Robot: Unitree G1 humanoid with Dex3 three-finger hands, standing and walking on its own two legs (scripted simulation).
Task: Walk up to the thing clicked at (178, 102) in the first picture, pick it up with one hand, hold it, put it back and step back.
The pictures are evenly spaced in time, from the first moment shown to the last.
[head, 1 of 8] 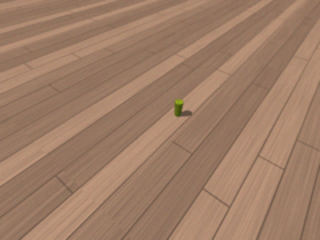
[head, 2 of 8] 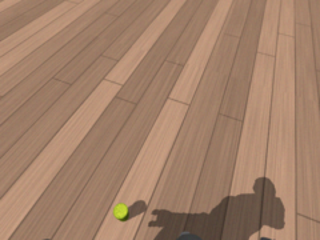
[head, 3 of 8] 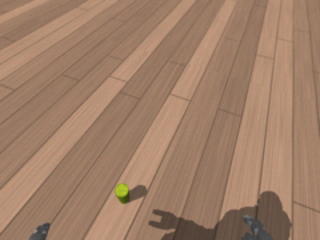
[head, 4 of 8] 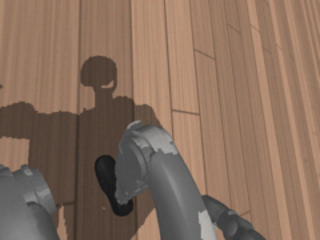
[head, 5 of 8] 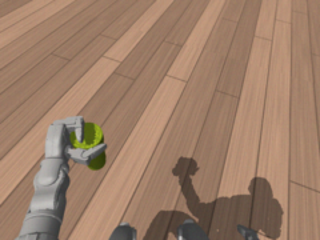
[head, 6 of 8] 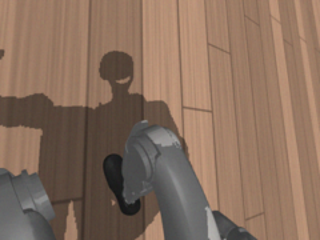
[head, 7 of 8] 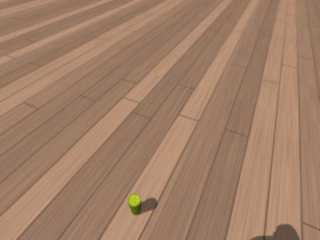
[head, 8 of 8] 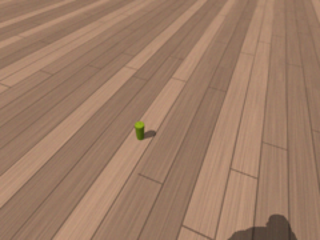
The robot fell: no
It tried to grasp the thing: yes
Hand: left
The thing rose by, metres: 0.65
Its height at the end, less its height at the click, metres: +0.00
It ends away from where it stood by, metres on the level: 0.02
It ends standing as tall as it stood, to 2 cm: yes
